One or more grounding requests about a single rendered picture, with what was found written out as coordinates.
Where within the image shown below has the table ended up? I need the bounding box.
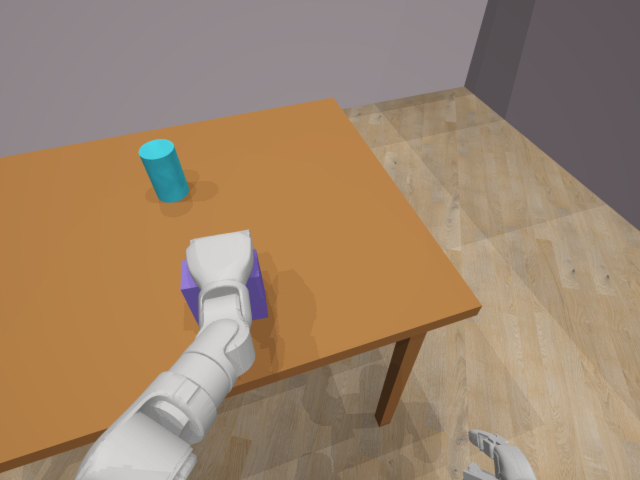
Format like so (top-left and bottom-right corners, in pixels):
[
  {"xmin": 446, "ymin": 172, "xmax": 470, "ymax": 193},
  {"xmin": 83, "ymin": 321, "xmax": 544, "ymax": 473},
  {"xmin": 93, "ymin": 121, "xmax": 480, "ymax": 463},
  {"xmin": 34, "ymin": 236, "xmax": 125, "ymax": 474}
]
[{"xmin": 0, "ymin": 98, "xmax": 482, "ymax": 473}]

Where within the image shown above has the robot left upper arm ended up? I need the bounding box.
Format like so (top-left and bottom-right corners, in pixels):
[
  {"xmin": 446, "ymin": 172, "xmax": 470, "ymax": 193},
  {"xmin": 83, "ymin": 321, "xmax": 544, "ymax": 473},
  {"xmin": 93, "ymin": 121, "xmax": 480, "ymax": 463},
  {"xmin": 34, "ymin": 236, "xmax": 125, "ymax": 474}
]
[{"xmin": 80, "ymin": 411, "xmax": 197, "ymax": 480}]

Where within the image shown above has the left robot hand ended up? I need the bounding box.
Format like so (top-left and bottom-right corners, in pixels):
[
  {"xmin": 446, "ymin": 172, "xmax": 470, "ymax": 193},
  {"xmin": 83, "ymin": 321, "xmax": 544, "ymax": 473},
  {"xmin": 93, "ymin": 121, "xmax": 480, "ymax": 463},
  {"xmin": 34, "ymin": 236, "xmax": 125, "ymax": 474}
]
[{"xmin": 186, "ymin": 229, "xmax": 254, "ymax": 290}]

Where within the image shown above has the sponge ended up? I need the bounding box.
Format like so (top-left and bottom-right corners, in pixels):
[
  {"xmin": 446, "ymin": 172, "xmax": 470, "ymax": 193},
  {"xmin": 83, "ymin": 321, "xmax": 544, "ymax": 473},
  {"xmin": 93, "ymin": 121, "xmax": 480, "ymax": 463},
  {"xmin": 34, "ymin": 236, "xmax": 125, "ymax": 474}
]
[{"xmin": 180, "ymin": 249, "xmax": 268, "ymax": 326}]

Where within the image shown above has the right robot hand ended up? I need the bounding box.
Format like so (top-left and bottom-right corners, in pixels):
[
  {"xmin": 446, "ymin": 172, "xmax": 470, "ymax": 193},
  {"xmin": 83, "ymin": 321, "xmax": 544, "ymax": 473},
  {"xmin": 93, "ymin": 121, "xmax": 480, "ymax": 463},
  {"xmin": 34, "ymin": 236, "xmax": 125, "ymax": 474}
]
[{"xmin": 463, "ymin": 429, "xmax": 537, "ymax": 480}]

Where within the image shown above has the robot left forearm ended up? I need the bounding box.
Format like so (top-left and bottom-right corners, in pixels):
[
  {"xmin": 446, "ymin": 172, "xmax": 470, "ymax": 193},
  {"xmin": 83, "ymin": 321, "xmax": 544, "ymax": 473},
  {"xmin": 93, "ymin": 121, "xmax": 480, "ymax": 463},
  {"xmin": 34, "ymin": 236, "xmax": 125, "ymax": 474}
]
[{"xmin": 74, "ymin": 280, "xmax": 255, "ymax": 480}]

